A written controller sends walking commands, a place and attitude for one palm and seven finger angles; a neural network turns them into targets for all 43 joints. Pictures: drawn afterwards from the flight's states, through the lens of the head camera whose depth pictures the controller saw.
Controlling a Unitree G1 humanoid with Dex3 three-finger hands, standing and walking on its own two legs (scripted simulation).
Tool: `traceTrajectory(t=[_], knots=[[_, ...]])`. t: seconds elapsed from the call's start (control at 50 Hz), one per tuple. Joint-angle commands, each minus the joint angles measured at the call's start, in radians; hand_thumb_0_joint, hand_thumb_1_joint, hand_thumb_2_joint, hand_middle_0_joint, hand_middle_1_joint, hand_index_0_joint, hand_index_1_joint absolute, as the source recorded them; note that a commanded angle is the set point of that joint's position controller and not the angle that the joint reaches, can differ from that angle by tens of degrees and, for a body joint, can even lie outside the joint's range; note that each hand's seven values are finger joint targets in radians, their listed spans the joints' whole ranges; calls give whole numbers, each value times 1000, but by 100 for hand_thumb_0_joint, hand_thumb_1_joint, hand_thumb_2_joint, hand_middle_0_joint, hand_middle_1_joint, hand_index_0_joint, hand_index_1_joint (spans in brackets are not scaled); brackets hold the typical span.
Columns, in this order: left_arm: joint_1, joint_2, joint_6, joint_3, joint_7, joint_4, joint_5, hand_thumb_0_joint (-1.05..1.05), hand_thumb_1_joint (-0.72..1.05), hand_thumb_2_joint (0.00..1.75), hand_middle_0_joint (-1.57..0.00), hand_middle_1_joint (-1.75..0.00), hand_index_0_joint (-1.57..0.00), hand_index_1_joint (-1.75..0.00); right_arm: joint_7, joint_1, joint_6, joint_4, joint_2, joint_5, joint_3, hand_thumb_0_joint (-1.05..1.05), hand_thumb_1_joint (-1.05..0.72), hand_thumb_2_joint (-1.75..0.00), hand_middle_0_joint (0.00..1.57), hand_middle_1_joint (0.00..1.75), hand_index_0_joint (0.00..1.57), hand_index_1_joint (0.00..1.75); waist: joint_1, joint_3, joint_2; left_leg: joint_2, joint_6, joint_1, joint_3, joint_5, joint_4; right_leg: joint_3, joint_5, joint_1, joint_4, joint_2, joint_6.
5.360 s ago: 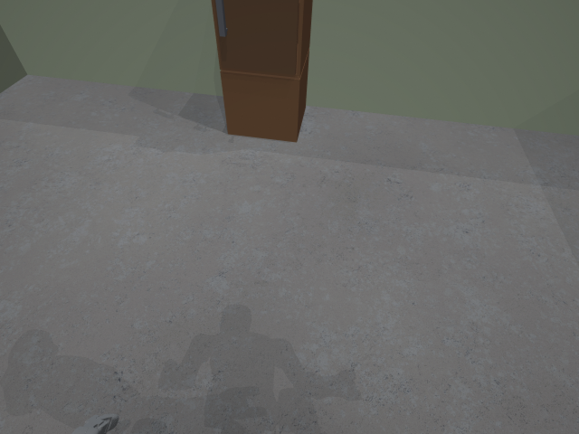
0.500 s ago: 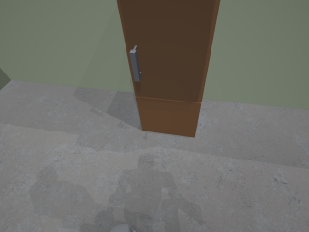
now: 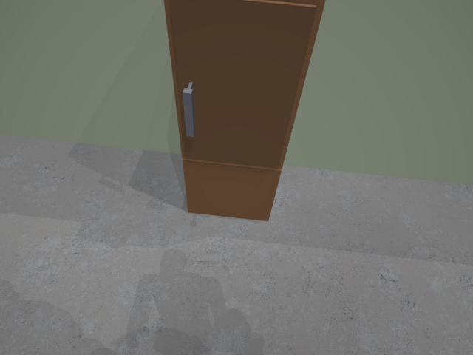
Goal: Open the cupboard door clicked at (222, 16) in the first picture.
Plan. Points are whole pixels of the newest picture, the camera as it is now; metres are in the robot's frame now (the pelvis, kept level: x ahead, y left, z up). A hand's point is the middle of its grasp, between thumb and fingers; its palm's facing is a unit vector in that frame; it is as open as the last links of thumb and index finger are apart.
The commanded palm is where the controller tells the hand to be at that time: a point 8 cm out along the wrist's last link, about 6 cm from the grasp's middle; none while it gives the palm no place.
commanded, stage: take the last steps up to it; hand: left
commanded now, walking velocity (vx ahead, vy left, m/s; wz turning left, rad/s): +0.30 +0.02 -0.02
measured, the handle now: (190, 109) +0.85 +0.19 -0.09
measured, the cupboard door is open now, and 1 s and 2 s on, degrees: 0 0 0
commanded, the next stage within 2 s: come to a stop and stand still in 0.84 s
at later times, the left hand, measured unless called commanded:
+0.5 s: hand (162, 351) +0.17 +0.15 -0.17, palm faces +0.07 -0.97 -0.23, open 7.1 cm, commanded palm none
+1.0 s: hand (148, 274) +0.32 +0.21 -0.18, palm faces +0.05 -0.98 -0.19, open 7.3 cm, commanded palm none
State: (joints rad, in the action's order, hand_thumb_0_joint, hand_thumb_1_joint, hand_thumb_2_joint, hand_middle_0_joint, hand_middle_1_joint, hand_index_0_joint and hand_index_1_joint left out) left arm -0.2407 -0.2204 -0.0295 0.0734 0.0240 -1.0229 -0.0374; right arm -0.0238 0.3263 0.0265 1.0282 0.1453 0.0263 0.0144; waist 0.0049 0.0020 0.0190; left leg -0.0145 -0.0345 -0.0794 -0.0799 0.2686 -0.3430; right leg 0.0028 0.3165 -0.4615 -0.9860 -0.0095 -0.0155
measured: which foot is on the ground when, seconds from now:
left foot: down 0.00-0.26, up 0.28-0.68, down 0.70-1.00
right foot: up 0.00-0.22, down 0.24-0.72, up 0.74-1.00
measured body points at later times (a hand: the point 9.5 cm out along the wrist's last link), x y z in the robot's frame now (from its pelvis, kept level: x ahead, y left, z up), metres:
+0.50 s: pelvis +0.13 -0.04 +0.00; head +0.14 -0.05 +0.45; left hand +0.16 +0.20 -0.15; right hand +0.13 -0.28 -0.17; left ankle +0.16 +0.10 -0.68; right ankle +0.11 -0.14 -0.75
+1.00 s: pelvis +0.29 +0.03 -0.01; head +0.31 +0.04 +0.44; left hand +0.32 +0.27 -0.16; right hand +0.31 -0.20 -0.16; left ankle +0.28 +0.12 -0.75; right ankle +0.32 -0.09 -0.69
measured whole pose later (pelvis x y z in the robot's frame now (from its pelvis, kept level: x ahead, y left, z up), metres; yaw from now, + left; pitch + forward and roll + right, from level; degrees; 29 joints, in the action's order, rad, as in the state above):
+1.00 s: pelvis +0.29 +0.03 -0.01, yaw +0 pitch -1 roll +1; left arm -0.23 -0.17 0.00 0.06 -0.01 -1.06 -0.03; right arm -0.02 0.27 0.06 1.06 0.16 0.02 0.03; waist -0.01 0.05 0.04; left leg 0.00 -0.05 -0.14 -0.21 0.23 -0.38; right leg 0.07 0.29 -0.48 -0.95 -0.10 -0.02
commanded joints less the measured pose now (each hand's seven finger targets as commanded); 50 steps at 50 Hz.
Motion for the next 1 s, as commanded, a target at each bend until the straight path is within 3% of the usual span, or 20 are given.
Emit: traceTrajectory(t=[0.0,0.12,0.18,0.2,0.22,0.24,0.26,0.3,0.32,0.38,0.6,0.62,0.66,0.68,0.7,0.72,0.8,0.86,0.92,0.98], knots=[[124,-20,38,-13,-1,87,8,0,90,90,-20,-30,-20,-30,-12,137,31,15,145,-4,33,0,-90,-90,20,30,20,30,41,99,-145,-249,-125,101,193,-236,151,36,-5,-178,57,-57,-18],[198,5,50,-27,2,103,15,0,90,90,-20,-30,-20,-30,-8,180,29,61,155,4,39,0,-90,-90,20,30,20,30,56,116,-163,-259,-129,56,166,-316,99,104,41,-32,305,-52,-3],[66,-4,64,-16,0,52,14,0,90,90,-20,-30,-20,-30,-6,148,27,73,153,-3,37,0,-90,-90,20,30,20,30,-14,57,-129,-207,-85,-37,101,-335,-38,146,-89,232,495,-6,17],[-41,-45,75,-5,-6,12,11,0,90,90,-20,-30,-20,-30,-1,147,32,75,137,-13,36,0,-90,-90,20,30,20,30,-62,-4,-61,-168,-51,-134,60,-322,-176,97,-139,438,540,-41,36],[-182,-137,89,16,-19,-27,5,0,90,90,-20,-30,-20,-30,10,141,40,56,97,-25,28,0,-90,-90,20,30,20,30,-120,-98,123,-89,-6,-347,-16,-116,-410,-140,-60,680,599,-256,109],[-286,-224,88,35,-28,-50,17,0,90,90,-20,-30,-20,-30,10,106,40,14,76,-23,24,0,-90,-90,20,30,20,30,-137,-125,272,-14,21,-521,-32,307,-667,-445,-89,734,715,-466,196],[-263,-204,85,31,-35,-50,27,0,90,90,-20,-30,-20,-30,9,63,33,12,118,-15,37,0,-90,-90,20,30,20,30,-133,-65,161,-57,12,-553,55,291,-791,-443,-31,638,755,-469,224],[-121,-123,87,11,-38,-25,25,0,90,90,-20,-30,-20,-30,19,18,21,24,84,-12,44,0,-90,-90,20,30,20,30,-77,78,100,-117,17,-560,78,146,-841,-327,111,404,804,-410,186],[-79,-77,87,1,-42,-15,24,0,90,90,-20,-30,-20,-30,23,28,12,34,68,-8,45,0,-90,-90,20,30,20,30,-46,107,36,-136,24,-528,80,91,-818,-231,61,333,814,-378,170],[-80,-11,103,-15,-42,-18,15,0,90,90,-20,-30,-20,-30,30,77,-11,52,22,1,41,0,-90,-90,20,30,20,30,1,103,72,-131,58,-460,32,-1,-724,-43,-143,252,824,-298,130],[-124,-109,103,-2,-39,-54,7,0,90,90,-20,-30,-20,-30,64,-154,11,-67,71,-6,44,0,-90,-90,20,30,20,30,-27,112,115,-99,47,-363,-32,-42,-303,8,-217,328,751,-306,139],[-124,-111,100,0,-38,-58,7,0,90,90,-20,-30,-20,-30,62,-131,15,-60,80,-5,46,0,-90,-90,20,30,20,30,-14,99,84,-85,43,-294,-50,-46,-258,17,-216,311,710,-300,130],[-120,-91,91,-4,-36,-56,15,0,90,90,-20,-30,-20,-30,47,43,28,-5,138,3,57,0,-90,-90,20,30,20,30,63,9,-47,-59,29,7,-55,-97,-134,103,-283,219,431,-205,83],[-156,-35,88,-12,-30,-41,24,0,90,90,-20,-30,-20,-30,32,160,37,18,242,17,81,0,-90,-90,20,30,20,30,96,-95,-267,-266,-40,189,208,-153,-68,180,-52,61,152,-84,32],[-136,-7,89,-23,-27,-11,25,0,90,90,-20,-30,-20,-30,21,220,28,29,304,4,89,0,-90,-90,20,30,20,30,103,-129,-403,-418,-119,241,416,-229,43,144,299,-88,-106,-10,18],[-85,-25,87,-20,-30,8,21,0,90,90,-20,-30,-20,-30,14,182,18,16,292,-1,83,0,-90,-90,20,30,20,30,97,-65,-274,-433,-152,173,398,-189,58,63,284,-132,-208,-60,37],[-92,13,70,-18,-22,-42,15,0,90,90,-20,-30,-20,-30,3,-8,44,-18,139,-6,37,0,-90,-90,20,30,20,30,9,8,-106,-303,-95,-39,130,-391,91,25,33,-65,-215,-125,15],[-139,34,47,-19,-27,-52,14,0,90,90,-20,-30,-20,-30,-1,-23,49,-8,121,-12,30,0,-90,-90,20,30,20,30,-25,-5,-114,-278,-105,-78,54,-403,118,38,-5,-17,-132,-118,0],[-83,37,36,-21,-27,-24,11,0,90,90,-20,-30,-20,-30,-2,-7,44,5,110,-9,33,0,-90,-90,20,30,20,30,-20,52,-102,-278,-130,-102,52,-372,141,43,-27,-22,11,-121,-5],[-51,53,31,-35,-42,-14,18,0,90,90,-20,-30,-20,-30,-9,-26,32,13,111,-3,27,0,-90,-90,20,30,20,30,-20,46,-99,-273,-123,-101,22,-584,64,50,-35,89,225,-97,-9]])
